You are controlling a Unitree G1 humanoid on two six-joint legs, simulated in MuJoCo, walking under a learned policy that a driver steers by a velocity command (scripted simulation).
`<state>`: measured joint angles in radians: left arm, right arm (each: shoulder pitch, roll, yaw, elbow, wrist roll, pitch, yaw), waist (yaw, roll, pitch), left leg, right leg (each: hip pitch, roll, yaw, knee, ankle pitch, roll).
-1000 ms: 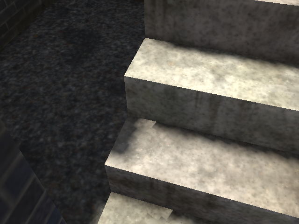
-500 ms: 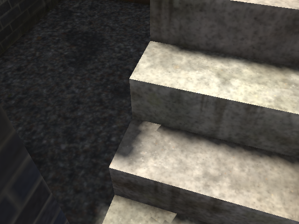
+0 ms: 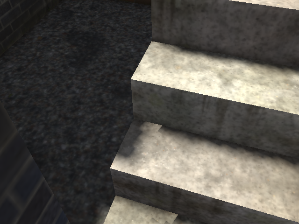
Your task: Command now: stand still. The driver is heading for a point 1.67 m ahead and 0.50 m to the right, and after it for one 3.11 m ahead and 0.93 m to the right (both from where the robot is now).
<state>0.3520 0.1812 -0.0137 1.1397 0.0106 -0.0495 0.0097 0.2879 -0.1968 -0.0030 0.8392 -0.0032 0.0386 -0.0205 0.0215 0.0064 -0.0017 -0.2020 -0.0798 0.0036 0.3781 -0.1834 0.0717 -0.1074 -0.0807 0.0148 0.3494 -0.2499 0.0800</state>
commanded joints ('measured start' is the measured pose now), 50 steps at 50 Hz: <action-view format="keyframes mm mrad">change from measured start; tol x4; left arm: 1 91 99 16 -6 -3 -3 5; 5 101 85 13 -4 -1 0 8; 6 86 -83 -36 -24 4 8 17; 8 72 -47 -36 -70 11 9 24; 9 85 113 5 -61 10 1 28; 10 81 129 11 -58 15 -8 27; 12 87 71 0 -46 4 -19 23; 21 57 55 -3 -29 -9 -32 20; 23 23 104 14 -62 -8 -37 21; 50 -153 130 2 -245 3 -50 -23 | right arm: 1 39 -96 -22 -39 1 -7 -1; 5 38 -90 -22 -37 -2 -6 -4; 6 90 -49 -13 -22 -40 -36 -17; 10 -40 -98 -20 -52 7 -19 -16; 20 -12 -75 -20 -74 6 -33 -7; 50 -251 -126 -9 -172 18 -60 15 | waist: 1 2 -3 43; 5 3 -4 31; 6 -55 -59 40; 9 40 105 66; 14 -14 -19 39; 30 -7 -20 -61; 42 -18 -12 -13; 50 -16 -1 -48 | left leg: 1 52 111 -147 -74 126 -37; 4 54 109 -146 -73 128 -36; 6 50 139 -128 -146 -77 -28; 9 -74 117 -197 -194 -308 -27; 21 107 105 -133 -38 291 -41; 25 102 103 -112 0 270 -25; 29 150 116 -115 21 445 -36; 33 166 126 -123 8 453 -44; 40 138 138 -120 -26 304 -25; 50 160 157 -118 -50 367 -46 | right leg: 1 -90 -6 31 -53 93 -24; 8 -73 32 -18 1 38 -70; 11 -73 12 8 -44 20 -39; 20 -56 5 27 -57 229 -64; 25 -57 2 37 -38 252 -104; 31 -9 -11 47 -45 420 -114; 36 6 -15 58 -79 385 -108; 40 11 -5 71 -104 249 -102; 50 61 -8 86 -115 309 -83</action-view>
